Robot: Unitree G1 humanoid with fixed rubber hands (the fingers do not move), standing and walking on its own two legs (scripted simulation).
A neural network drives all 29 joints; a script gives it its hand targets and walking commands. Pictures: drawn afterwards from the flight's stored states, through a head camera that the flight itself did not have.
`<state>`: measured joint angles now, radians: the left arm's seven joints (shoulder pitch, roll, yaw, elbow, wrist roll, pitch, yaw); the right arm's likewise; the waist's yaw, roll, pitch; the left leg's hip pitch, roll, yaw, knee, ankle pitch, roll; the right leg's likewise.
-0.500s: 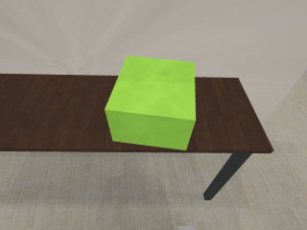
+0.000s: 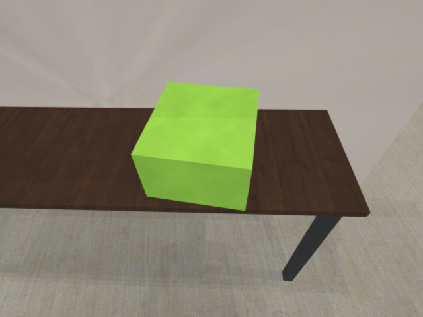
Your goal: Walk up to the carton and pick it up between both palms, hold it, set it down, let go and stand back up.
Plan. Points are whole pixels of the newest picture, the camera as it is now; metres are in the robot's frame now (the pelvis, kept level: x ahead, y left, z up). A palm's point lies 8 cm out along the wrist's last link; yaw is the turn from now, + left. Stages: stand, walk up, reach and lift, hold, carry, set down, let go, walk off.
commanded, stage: walk up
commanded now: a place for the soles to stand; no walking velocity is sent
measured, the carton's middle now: (204, 141) +0.54 +0.02 -0.01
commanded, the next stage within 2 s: none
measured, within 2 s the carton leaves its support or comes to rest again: neither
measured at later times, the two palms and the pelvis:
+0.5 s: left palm out of the picture +0.00 +0.25 -0.14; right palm out of the picture -0.01 -0.22 -0.14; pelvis +0.01 +0.01 +0.00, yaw +0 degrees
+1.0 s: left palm out of the picture +0.09 +0.42 -0.16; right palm out of the picture +0.06 -0.11 -0.14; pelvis +0.04 +0.15 -0.02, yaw -9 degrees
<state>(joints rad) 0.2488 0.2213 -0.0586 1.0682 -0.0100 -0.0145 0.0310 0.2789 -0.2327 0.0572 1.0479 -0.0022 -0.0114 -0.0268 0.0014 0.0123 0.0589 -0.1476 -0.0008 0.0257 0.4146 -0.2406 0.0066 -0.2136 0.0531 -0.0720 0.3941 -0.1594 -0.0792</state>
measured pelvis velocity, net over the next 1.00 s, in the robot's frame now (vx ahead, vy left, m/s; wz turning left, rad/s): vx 0.04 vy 0.15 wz -0.16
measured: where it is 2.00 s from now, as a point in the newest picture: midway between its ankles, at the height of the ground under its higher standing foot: outside the picture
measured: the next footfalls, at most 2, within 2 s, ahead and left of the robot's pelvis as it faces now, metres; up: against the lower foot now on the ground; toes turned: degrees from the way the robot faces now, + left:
left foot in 0.92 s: +0.15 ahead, +0.26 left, +0.00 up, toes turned -10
right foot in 1.42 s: +0.07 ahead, +0.02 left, +0.00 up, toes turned -16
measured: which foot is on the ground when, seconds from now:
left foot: down 0.00-0.56, up 0.58-0.90, down 0.92-1.00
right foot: down 0.00-0.94, up 0.96-1.00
